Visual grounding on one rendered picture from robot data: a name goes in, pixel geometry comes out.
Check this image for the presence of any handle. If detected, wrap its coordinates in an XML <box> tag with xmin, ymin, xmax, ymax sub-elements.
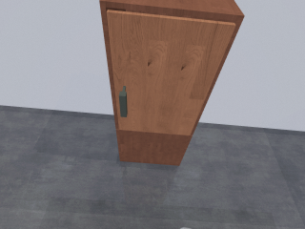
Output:
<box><xmin>119</xmin><ymin>86</ymin><xmax>128</xmax><ymax>117</ymax></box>

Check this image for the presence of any cupboard door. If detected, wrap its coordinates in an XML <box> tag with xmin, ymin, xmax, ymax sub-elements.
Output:
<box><xmin>106</xmin><ymin>10</ymin><xmax>236</xmax><ymax>135</ymax></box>

